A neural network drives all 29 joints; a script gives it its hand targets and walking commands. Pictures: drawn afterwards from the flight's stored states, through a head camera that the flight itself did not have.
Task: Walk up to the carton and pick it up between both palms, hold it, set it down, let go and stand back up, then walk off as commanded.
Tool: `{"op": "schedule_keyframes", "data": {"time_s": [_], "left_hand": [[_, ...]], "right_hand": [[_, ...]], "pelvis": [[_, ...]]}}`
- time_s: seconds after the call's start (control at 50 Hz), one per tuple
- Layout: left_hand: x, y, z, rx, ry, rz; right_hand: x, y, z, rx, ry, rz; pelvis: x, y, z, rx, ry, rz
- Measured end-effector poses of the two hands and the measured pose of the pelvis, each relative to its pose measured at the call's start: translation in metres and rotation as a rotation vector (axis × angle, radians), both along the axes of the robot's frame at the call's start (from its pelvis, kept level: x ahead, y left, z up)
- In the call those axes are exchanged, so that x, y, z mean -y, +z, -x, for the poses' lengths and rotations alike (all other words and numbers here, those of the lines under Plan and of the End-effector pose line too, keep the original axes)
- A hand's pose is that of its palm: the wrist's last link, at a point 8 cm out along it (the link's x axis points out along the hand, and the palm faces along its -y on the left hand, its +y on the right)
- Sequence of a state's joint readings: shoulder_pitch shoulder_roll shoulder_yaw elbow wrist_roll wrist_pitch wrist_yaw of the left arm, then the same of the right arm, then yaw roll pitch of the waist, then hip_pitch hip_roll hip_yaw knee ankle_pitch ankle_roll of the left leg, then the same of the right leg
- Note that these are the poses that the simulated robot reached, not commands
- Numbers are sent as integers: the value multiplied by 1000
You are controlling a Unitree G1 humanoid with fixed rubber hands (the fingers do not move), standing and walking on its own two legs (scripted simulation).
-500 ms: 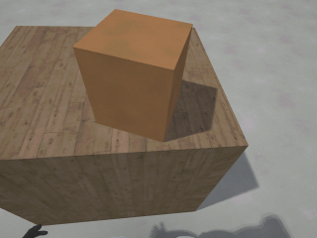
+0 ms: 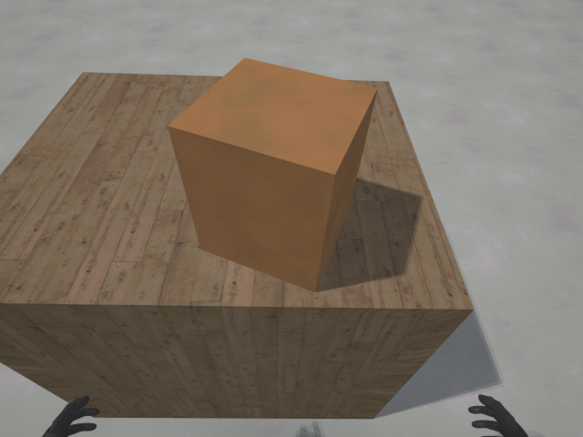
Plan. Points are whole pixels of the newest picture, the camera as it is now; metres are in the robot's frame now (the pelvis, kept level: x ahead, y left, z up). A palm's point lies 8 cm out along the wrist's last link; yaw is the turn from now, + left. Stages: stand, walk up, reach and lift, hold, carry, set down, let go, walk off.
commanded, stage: walk up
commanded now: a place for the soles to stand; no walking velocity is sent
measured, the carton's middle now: (280, 176) +0.47 +0.02 +0.10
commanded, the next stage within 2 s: reach and lift in 1.30 s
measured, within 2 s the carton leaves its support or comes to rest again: neither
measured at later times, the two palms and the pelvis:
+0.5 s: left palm out of the picture +0.09 +0.36 -0.11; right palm out of the picture +0.10 -0.29 -0.10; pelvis +0.01 +0.03 +0.00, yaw +1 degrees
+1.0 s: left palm out of the picture +0.10 +0.36 -0.10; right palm (481, 433) +0.16 -0.27 -0.10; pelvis +0.02 +0.03 +0.00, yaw +3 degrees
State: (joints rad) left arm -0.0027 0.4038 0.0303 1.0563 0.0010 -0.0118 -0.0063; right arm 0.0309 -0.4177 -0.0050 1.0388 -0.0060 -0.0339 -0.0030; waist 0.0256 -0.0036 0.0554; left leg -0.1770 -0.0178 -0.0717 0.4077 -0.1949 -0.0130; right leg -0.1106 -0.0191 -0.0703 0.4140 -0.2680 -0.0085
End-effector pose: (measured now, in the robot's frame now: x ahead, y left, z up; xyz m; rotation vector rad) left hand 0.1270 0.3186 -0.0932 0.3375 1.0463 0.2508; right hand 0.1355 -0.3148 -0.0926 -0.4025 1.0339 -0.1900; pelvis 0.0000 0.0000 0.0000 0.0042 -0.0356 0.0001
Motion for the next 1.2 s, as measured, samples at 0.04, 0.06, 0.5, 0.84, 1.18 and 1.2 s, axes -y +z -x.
{"op": "schedule_keyframes", "data": {"time_s": [0.04,0.06,0.5,0.84,1.18,1.2], "left_hand": [[-1,-3,5,-13,2,7],[-1,-4,8,-21,2,10],[-39,-16,36,-87,31,-13],[-43,-9,19,-32,48,-30],[-44,-12,40,-46,76,-34],[-44,-12,42,-48,78,-35]], "right_hand": [[-2,0,3,-11,-1,1],[-4,0,6,-18,-3,1],[-27,-6,32,-126,-29,-4],[-40,-2,-21,-28,25,-21],[-42,-7,-21,-46,62,-18],[-41,-7,-22,-46,63,-17]], "pelvis": [[-2,1,0,0,2,2],[-3,1,1,1,0,2],[-27,-1,-11,-6,17,8],[-31,-3,-21,-5,42,6],[-29,-6,-21,-9,71,13],[-29,-6,-21,-8,73,15]]}}
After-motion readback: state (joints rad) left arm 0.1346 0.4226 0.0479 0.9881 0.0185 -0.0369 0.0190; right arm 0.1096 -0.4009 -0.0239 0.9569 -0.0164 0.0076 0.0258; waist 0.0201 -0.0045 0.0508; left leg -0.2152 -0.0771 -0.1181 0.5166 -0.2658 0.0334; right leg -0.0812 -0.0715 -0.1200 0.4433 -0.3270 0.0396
